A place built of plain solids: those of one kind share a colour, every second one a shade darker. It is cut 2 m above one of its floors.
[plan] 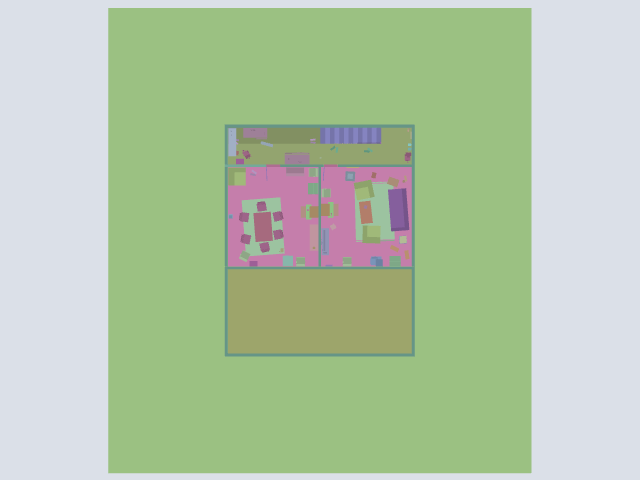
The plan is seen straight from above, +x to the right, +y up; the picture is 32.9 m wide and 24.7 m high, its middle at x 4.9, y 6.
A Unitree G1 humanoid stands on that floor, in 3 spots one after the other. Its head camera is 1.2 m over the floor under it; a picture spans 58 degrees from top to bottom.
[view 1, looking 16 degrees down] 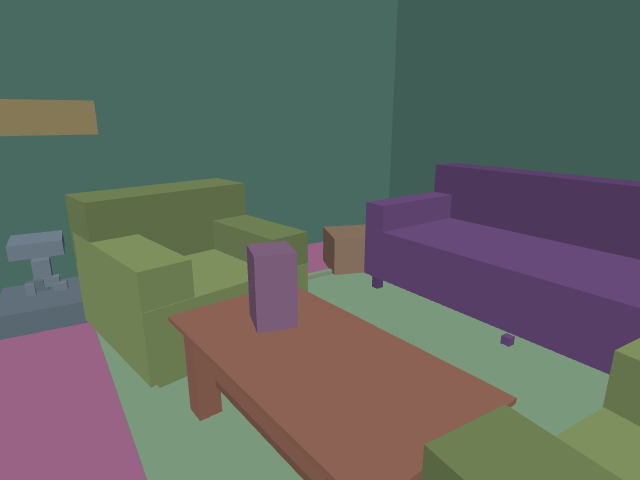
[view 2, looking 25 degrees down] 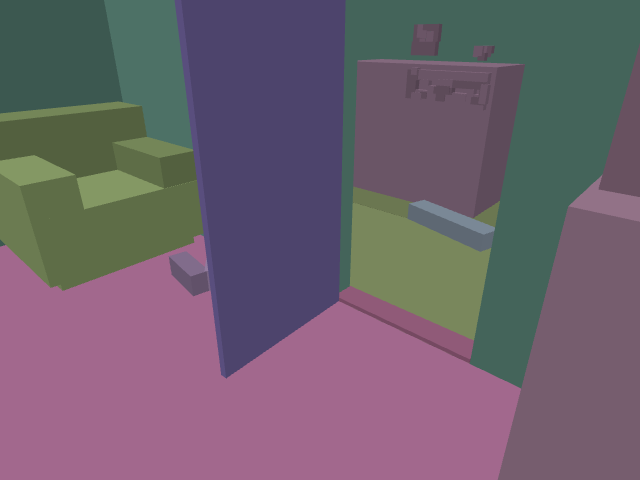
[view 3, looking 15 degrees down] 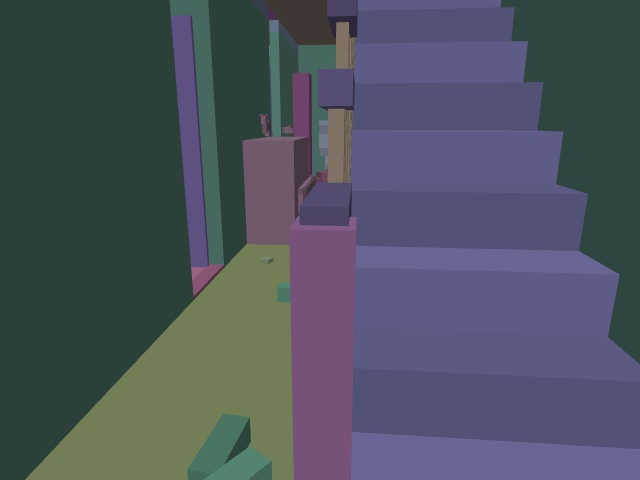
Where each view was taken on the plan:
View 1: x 6.58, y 6.28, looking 58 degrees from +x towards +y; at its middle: wall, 4.28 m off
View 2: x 3.33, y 8.32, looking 132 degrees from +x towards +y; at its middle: leaf_stue_door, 1.91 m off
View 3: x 8.57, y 11.03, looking -175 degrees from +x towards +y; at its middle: stair_newel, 0.54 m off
